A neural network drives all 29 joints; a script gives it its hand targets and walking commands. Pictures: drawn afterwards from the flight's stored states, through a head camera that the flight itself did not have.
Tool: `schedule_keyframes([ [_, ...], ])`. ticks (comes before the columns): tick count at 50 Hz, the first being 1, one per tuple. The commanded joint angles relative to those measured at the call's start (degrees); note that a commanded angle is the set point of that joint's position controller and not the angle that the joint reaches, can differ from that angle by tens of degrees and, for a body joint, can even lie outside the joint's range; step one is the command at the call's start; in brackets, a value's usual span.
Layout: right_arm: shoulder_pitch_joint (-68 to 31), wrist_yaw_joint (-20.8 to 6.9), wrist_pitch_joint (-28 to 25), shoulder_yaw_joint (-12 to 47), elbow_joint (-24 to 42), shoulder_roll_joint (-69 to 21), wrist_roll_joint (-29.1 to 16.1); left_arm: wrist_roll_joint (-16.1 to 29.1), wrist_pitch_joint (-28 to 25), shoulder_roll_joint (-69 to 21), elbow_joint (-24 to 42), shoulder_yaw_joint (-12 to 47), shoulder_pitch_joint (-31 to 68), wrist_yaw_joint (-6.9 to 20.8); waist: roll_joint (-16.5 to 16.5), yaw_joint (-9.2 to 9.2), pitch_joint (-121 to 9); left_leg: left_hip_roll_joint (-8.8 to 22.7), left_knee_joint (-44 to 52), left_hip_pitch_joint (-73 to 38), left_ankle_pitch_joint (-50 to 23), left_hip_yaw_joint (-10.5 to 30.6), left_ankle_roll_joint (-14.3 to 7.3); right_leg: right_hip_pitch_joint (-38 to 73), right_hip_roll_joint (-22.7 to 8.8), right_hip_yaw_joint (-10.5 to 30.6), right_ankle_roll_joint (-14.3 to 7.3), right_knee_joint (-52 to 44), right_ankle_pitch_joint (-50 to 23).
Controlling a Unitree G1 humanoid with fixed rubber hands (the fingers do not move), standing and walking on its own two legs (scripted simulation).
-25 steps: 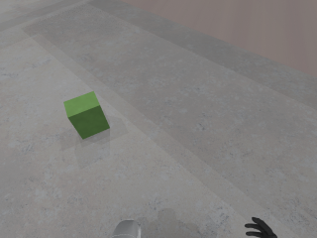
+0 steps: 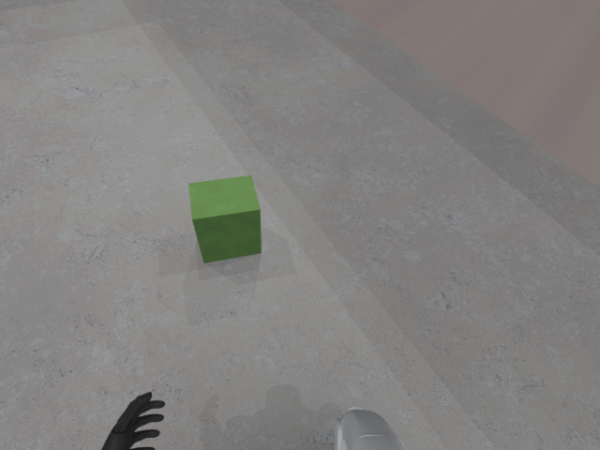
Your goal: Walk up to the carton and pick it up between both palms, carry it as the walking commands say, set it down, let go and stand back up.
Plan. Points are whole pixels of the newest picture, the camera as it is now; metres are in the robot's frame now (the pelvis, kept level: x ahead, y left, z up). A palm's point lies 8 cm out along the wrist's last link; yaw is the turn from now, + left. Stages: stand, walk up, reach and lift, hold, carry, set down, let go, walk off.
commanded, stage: walk up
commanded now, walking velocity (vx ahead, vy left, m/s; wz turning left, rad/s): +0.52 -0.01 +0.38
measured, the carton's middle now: (227, 220) +0.95 +0.18 -0.64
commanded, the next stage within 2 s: none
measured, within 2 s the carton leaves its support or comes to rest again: neither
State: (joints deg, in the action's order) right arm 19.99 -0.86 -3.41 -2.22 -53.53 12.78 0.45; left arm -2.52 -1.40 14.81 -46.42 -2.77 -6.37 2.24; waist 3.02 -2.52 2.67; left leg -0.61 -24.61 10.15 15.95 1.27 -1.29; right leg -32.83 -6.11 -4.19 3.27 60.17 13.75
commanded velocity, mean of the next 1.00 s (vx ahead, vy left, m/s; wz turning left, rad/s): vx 0.40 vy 0.04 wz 0.18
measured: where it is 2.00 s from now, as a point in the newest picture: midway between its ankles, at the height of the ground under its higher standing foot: (239, 365)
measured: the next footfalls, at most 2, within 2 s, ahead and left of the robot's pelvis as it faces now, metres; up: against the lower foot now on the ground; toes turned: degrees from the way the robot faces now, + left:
right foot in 0.22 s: +0.29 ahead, -0.13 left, +0.00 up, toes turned -3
left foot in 0.70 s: +0.45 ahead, +0.22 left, +0.00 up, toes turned +15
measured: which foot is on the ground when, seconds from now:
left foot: down 0.00-0.22, up 0.24-0.68, down 0.70-1.00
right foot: up 0.00-0.20, down 0.22-0.70, up 0.72-1.00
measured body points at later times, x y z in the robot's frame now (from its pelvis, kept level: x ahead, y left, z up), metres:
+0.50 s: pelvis +0.25 +0.00 +0.01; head +0.28 -0.03 +0.45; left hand +0.16 +0.28 -0.11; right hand +0.41 -0.25 -0.14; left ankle +0.30 +0.18 -0.66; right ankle +0.25 -0.13 -0.74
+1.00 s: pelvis +0.42 +0.09 +0.01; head +0.44 +0.14 +0.46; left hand +0.45 +0.35 -0.16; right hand +0.46 -0.17 -0.12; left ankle +0.41 +0.21 -0.74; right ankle +0.48 -0.06 -0.67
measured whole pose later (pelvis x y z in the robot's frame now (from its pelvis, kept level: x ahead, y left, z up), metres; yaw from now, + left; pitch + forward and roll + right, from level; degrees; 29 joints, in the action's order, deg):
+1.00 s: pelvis +0.42 +0.09 +0.01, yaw +10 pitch +0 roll -3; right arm 19.0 0.5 -3.8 -2.9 -58.1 11.5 1.1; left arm -1.4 1.8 14.2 -57.3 -3.5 -11.6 1.2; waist 2.7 -2.2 2.3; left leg 4.2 -20.2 10.4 9.8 -3.8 -0.3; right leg -29.5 -5.1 -3.6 2.7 55.8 14.5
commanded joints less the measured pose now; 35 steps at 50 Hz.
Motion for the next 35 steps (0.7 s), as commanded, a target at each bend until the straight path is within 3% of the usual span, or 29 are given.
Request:
schedule_keyframes([
  [1, 2.0, 0.6, -1.1, -1.8, 2.3, 8.8, 0.4, 0.5, -0.1, 2.7, 4.5, -0.6, 3.9, 0.5, -10.8, 0.04, 0.8, 14.0, 11.8, -5.0, -16.2, 13.3, -7.9, -4.2, -0.6, 1.4, 0.5, -10.4, -5.0],
  [4, 3.7, 0.9, -1.0, -2.0, 2.0, 9.2, 0.9, 1.3, -0.3, 2.2, 6.2, -0.5, 8.1, 0.9, -10.8, -1.14, 2.4, 13.5, 13.1, -5.3, -17.7, 11.4, -7.4, -0.3, 1.0, 0.1, 0.4, -19.9, -7.2],
  [7, 4.6, 1.3, -0.9, -2.3, 1.4, 9.9, 1.1, 1.8, -0.8, 2.7, 6.8, -1.0, 7.9, 0.7, -12.0, -0.5, 1.9, 12.7, 11.4, -5.1, -21.9, 9.6, -5.9, 6.6, 1.8, -0.6, -0.1, -25.8, -6.6],
  [8, 4.7, 1.2, -0.4, -2.1, 0.4, 9.2, 0.9, 1.9, -1.1, 3.3, 5.8, -1.2, 4.8, 0.0, -13.9, 0.78, 0.2, 10.0, 8.2, -4.6, -23.1, 7.7, -5.1, 12.4, 2.1, -1.3, -0.4, -26.9, -5.2],
  [10, 4.4, 0.8, 0.0, -2.3, 0.3, 9.1, 0.6, 1.5, -1.8, 6.5, 0.8, -2.7, -8.4, -1.4, -6.6, 6.91, -6.7, 6.1, -9.6, 1.6, -30.8, 4.5, -3.4, 31.3, 2.8, -3.9, -2.4, -31.7, -7.6],
  [11, 5.3, 0.6, -0.4, -1.9, 1.5, 7.1, 0.4, 0.1, -2.4, 10.7, -1.6, -4.0, -16.6, -2.1, 2.2, 9.75, -11.2, 4.1, -24.0, 11.2, -20.2, 4.4, -2.8, 41.3, -5.1, 5.3, -3.8, -33.9, -3.7],
  [12, 8.3, 0.5, -0.7, -1.0, 3.6, 2.9, 0.0, -0.9, -2.3, 17.3, -2.1, -5.0, -21.5, -2.5, 16.8, 9.29, -15.5, -1.7, -38.4, 24.0, 11.4, 2.6, -1.1, 47.3, -24.4, 31.4, -9.0, -44.0, 0.9],
  [13, 4.9, 0.6, -0.1, -1.8, 4.0, 7.5, 0.8, -0.2, -1.7, 16.3, -2.8, -4.6, -21.2, -2.0, 10.5, 7.8, -17.0, 2.6, -45.6, 24.8, 13.3, 5.2, -1.0, 44.2, -25.7, 36.5, -10.9, -46.6, 10.4],
  [14, 3.1, 0.1, 0.2, -2.3, 2.9, 8.2, 1.1, -0.3, -1.8, 13.6, -2.4, -4.0, -17.0, -2.3, 5.0, 5.88, -10.0, 4.0, -46.5, 25.7, 9.2, 5.8, -0.3, 37.4, -23.1, 33.7, -10.1, -47.8, 13.2],
  [15, 2.8, -0.8, 1.1, -3.0, 2.0, 7.8, 1.4, 0.0, -1.6, 12.3, -2.9, -3.9, -14.8, -3.1, -1.1, 4.38, -4.7, 4.8, -47.6, 25.9, 5.2, 6.3, 1.4, 31.8, -21.8, 29.5, -9.6, -48.3, 8.0],
  [16, 2.3, -1.5, 1.8, -2.8, 1.7, 6.3, 1.8, 0.2, -1.9, 9.7, -2.9, -3.2, -12.4, -3.4, -1.6, 2.67, -1.8, 6.2, -46.1, 25.0, 1.6, 6.0, 2.4, 27.5, -18.6, 23.0, -8.3, -47.8, 0.6],
  [17, 2.4, -2.3, 2.4, -2.5, 1.7, 4.9, 2.0, 0.5, -2.3, 7.9, -2.8, -2.6, -10.8, -3.3, 1.6, 1.52, -0.7, 6.7, -44.8, 23.7, -0.5, 4.8, 2.7, 24.3, -15.9, 16.7, -7.0, -47.2, -5.4],
  [19, 0.6, -3.2, 3.5, -2.1, 2.3, 4.0, 1.9, 0.4, -3.4, 6.6, -4.1, -1.9, -12.3, -2.9, 5.5, 1.48, -1.2, 6.8, -43.1, 22.8, -4.9, 2.5, 2.9, 22.6, -13.4, 9.8, -6.3, -46.3, -12.7],
  [23, -8.9, -4.2, 4.3, -1.5, 5.0, 3.7, 1.3, 0.0, -3.7, 7.2, -5.8, -2.3, -16.6, -2.9, 6.5, 3.44, 1.2, 7.3, -33.8, 25.7, -8.9, -0.5, 4.0, 23.2, -13.3, 5.2, -6.5, -48.6, -14.5],
  [26, -14.4, -4.7, 4.2, -0.6, 5.9, 2.3, 0.9, 0.0, -3.4, 7.3, -6.6, -2.5, -17.4, -3.0, 7.2, 4.56, 3.2, 6.9, -21.5, 21.7, -11.5, -3.2, 4.5, 21.9, -12.0, 0.8, -5.9, -49.6, -12.2],
  [28, -16.7, -4.7, 4.1, -0.4, 6.1, 2.1, 0.6, 0.2, -3.2, 7.9, -7.3, -2.7, -17.9, -2.9, 8.1, 5.07, 3.5, 5.8, -15.4, 17.5, -11.0, -5.4, 4.5, 21.9, -11.6, -1.6, -5.7, -49.1, -14.6],
  [30, -18.3, -3.7, 3.2, -0.7, 6.2, 2.7, 0.3, 0.7, -2.9, 8.1, -8.1, -2.5, -18.2, -2.0, 12.5, 5.26, 2.5, 4.6, -11.2, 12.2, -8.3, -6.8, 4.0, 22.0, -10.0, -4.0, -6.0, -49.2, -9.8],
  [31, -18.1, -3.2, 2.9, -0.8, 5.9, 3.3, 0.5, 0.7, -2.5, 8.4, -8.6, -2.5, -18.5, -2.0, 12.7, 5.0, 2.3, 3.9, -10.0, 10.2, -7.0, -7.5, 3.6, 22.0, -10.2, -3.9, -6.5, -48.0, -8.2],
  [32, -16.2, -2.7, 2.5, -1.0, 5.0, 4.0, 0.7, 0.8, -2.2, 8.3, -8.8, -2.7, -18.8, -2.0, 9.8, 4.3, 1.8, 3.5, -7.8, 7.2, -6.8, -7.8, 3.3, 21.7, -10.6, -3.3, -6.5, -45.0, -7.7],
  [33, -11.8, -2.1, 2.0, -1.3, 3.3, 5.3, 1.0, 1.1, -1.9, 8.3, -8.9, -2.9, -18.6, -1.9, 5.3, 2.25, 0.0, 2.6, -4.4, 1.8, -7.8, -8.4, 2.7, 21.2, -9.7, -4.3, -6.0, -38.3, -9.1],
  [34, -4.6, -1.3, 1.3, -2.0, 0.5, 7.7, 1.6, 1.2, -1.7, 6.6, -9.0, -2.5, -20.1, -1.9, -0.7, 0.16, -4.2, 1.9, -2.1, -6.1, -6.6, -8.4, 1.8, 20.4, -6.6, -6.5, -5.0, -26.4, -11.0],
  [35, 3.3, -0.5, 0.4, -3.3, -1.2, 12.1, 2.5, 1.2, -1.7, 3.7, -8.4, -1.9, -21.7, -2.0, -9.7, -2.5, -9.2, 11.9, 0.1, -15.1, -8.6, 4.1, 0.0, 12.0, -3.1, -6.2, -3.2, -11.1, 2.8],
])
